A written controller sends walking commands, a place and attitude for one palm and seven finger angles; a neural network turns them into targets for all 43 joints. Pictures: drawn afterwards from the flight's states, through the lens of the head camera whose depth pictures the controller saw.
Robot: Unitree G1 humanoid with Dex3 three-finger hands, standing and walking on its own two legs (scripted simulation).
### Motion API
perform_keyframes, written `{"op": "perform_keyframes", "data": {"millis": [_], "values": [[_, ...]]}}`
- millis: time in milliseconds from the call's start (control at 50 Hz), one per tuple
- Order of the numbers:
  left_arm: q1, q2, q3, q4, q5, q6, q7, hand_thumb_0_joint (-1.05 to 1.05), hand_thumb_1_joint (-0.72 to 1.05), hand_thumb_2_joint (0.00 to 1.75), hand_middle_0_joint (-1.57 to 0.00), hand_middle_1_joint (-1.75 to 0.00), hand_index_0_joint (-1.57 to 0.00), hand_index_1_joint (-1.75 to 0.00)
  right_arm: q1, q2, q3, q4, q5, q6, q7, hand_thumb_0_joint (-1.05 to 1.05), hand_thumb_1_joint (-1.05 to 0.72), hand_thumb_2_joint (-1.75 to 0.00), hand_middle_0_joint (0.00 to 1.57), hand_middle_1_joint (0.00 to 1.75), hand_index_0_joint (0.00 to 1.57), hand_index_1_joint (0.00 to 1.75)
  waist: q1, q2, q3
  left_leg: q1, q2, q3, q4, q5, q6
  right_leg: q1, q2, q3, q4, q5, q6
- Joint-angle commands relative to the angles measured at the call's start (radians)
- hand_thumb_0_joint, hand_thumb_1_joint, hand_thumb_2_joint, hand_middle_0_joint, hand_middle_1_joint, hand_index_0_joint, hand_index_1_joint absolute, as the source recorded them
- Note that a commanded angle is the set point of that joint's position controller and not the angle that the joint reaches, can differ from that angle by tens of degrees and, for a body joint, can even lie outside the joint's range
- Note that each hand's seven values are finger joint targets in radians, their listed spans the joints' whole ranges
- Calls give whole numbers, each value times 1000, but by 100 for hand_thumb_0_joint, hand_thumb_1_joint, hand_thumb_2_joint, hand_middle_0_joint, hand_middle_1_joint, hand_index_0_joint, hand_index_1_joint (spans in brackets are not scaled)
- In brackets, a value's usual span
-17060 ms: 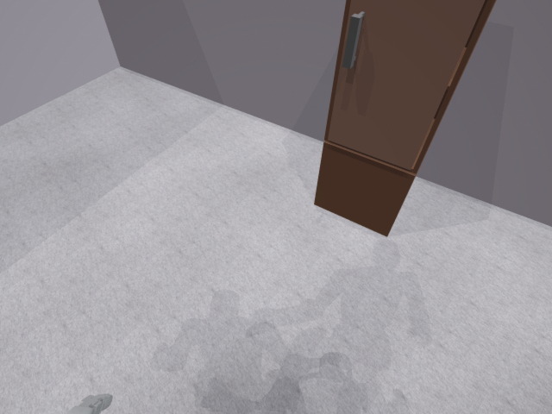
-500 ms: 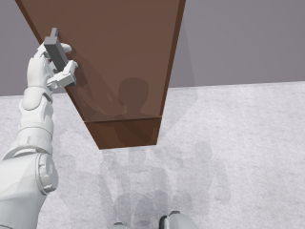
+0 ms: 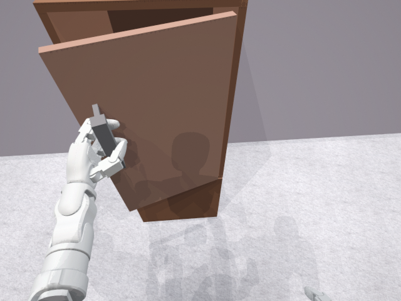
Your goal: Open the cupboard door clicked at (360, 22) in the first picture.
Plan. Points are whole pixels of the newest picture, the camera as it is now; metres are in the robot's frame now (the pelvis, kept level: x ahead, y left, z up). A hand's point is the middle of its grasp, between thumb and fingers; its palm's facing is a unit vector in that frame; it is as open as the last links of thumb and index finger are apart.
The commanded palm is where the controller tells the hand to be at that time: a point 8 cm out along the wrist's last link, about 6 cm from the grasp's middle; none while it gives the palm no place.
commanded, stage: pull the door open along its arc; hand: left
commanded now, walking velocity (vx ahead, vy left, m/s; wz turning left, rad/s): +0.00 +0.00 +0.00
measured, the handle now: (107, 138) +0.43 +0.20 +0.08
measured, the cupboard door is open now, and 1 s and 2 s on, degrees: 18 49 49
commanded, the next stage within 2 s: open thumb and fingers to let go in 0.68 s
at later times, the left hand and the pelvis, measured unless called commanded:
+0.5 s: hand (161, 193) +0.29 +0.07 +0.09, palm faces +0.43 -0.90 -0.03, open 6.8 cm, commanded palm +0.22 +0.09 +0.08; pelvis +0.01 -0.03 +0.00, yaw +4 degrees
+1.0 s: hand (176, 203) +0.27 +0.05 +0.09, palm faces +0.44 -0.90 -0.05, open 7.4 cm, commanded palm +0.22 +0.09 +0.08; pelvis -0.01 -0.06 +0.00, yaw +6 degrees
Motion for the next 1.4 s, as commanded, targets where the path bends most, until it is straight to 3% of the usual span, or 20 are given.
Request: {"op": "perform_keyframes", "data": {"millis": [0,20,80,120,200,220,240,320,400,420,480,580,620,720,760,860,920,1160,1200,1380], "values": [[-37,48,68,-379,-22,-41,244,0,90,90,-40,-135,-40,-135,-82,-92,-49,-134,-3,-73,8,0,-90,-90,20,30,20,30,105,-21,-244,41,-14,-80,-102,471,-44,333,3,-6,-33,384,-10],[-4,33,45,-428,0,-41,287,0,90,90,-40,-135,-40,-135,-90,-91,-49,-136,-9,-73,10,0,-90,-90,20,30,20,30,105,-70,-261,50,-10,-84,-99,492,-39,350,3,-7,-30,397,-11],[30,-53,-39,-523,73,-12,410,0,90,90,-40,-135,-40,-135,-121,-69,-48,-135,-28,-65,15,0,-90,-90,20,30,20,30,106,-38,-260,76,-13,-77,-100,495,-41,366,-10,-1,-30,418,-12],[40,-103,-91,-567,113,13,488,0,90,90,-40,-135,-40,-135,-140,-63,-47,-136,-40,-53,12,0,-90,-90,20,30,20,30,95,-88,-251,78,-13,-82,-101,455,-37,374,-13,2,-41,394,-11],[83,-228,-221,-663,206,82,630,0,90,90,-40,-135,-40,-135,-191,-35,-39,-150,-62,-22,6,0,-90,-90,20,30,20,30,97,-48,-247,97,-20,-84,-98,437,-35,386,-26,7,-43,387,-13],[104,-244,-247,-662,232,104,664,0,90,90,-40,-135,-40,-135,-199,-37,-39,-148,-67,-12,4,0,-90,-90,20,30,20,30,85,-93,-242,95,-17,-91,-93,428,-32,384,-26,5,-50,381,-13],[119,-278,-289,-676,248,123,681,0,90,90,-40,-135,-40,-135,-208,-33,-37,-151,-70,-2,3,0,-90,-90,20,30,20,30,83,-81,-233,97,-18,-90,-95,416,-33,383,-30,10,-53,377,-12],[202,-362,-434,-775,323,170,708,0,90,90,-40,-135,-40,-135,-213,-20,-43,-161,-82,25,-3,0,-90,-90,20,30,20,30,66,-85,-251,143,-10,-96,-76,472,-33,392,-33,7,-45,444,-18],[294,-411,-519,-839,348,191,706,0,90,90,-40,-135,-40,-135,-239,-8,-38,-177,-83,38,-6,0,-90,-90,20,30,20,30,67,-93,-224,142,-14,-106,-69,458,-31,405,-39,8,-42,476,-16],[341,-436,-542,-831,337,199,702,0,90,90,-40,-135,-40,-135,-251,-6,-36,-179,-79,37,-6,0,-90,-90,20,30,20,30,63,-121,-193,139,-12,-110,-68,441,-28,397,-37,3,-52,461,-15],[416,-463,-579,-909,314,207,695,0,90,90,-40,-135,-40,-135,-273,1,-30,-190,-75,31,0,0,-90,-90,20,30,20,30,74,-75,-203,145,-18,-112,-59,440,-29,415,-43,4,-41,501,-12],[580,-513,-638,-992,293,241,678,0,90,90,-40,-135,-40,-135,-295,9,-21,-204,-64,24,21,0,-90,-90,20,30,20,30,86,-70,-189,144,-21,-118,-40,443,-29,428,-50,0,-35,548,-9],[629,-510,-640,-1017,286,258,677,0,90,90,-40,-135,-40,-135,-302,11,-17,-207,-59,23,27,0,-90,-90,20,30,20,30,89,-86,-178,137,-23,-120,-32,432,-32,439,-57,6,-43,568,-8],[446,-435,-538,-911,303,257,723,0,90,90,-40,-135,-40,-135,-313,4,-13,-172,-73,21,4,0,-90,-90,20,30,20,30,78,-138,-107,95,-41,-127,-24,311,-33,364,-58,32,-79,413,-2],[293,-384,-477,-847,310,244,748,0,90,90,-40,-135,-40,-135,-321,1,-12,-156,-77,17,-12,0,-90,-90,20,30,20,30,65,-131,-88,75,-51,-126,-19,264,-29,318,-63,51,-96,317,4],[300,-399,-484,-822,304,221,738,0,55,75,-38,-131,-38,-131,-302,9,-18,-153,-79,10,-29,0,-90,-90,20,30,20,30,77,-137,-190,88,-58,-119,-28,263,-28,390,-81,86,-109,356,18],[266,-395,-490,-796,301,209,723,0,34,66,-36,-129,-36,-129,-301,8,-15,-151,-75,10,-34,0,-90,-90,20,30,20,30,73,-113,-174,88,-57,-121,-36,250,-27,384,-84,95,-123,320,18],[142,-361,-435,-707,290,157,729,0,-50,30,-30,-120,-30,-120,-315,7,-15,-144,-75,-10,-44,0,-90,-90,20,30,20,30,80,-150,-127,64,-55,-122,-64,164,-24,355,-90,128,-194,57,14],[127,-357,-425,-687,290,154,736,0,-50,30,-30,-120,-30,-120,-316,6,-16,-140,-77,-12,-46,0,-90,-90,20,30,20,30,81,-157,-126,64,-56,-120,-66,159,-22,354,-89,131,-203,28,12],[24,-392,-453,-608,305,160,759,0,-50,30,-22,-75,-22,-75,-318,1,-21,-122,-77,-15,-45,0,-90,-90,20,30,20,30,75,-121,-132,93,-51,-115,-90,151,-19,300,-62,71,-185,-50,-9]]}}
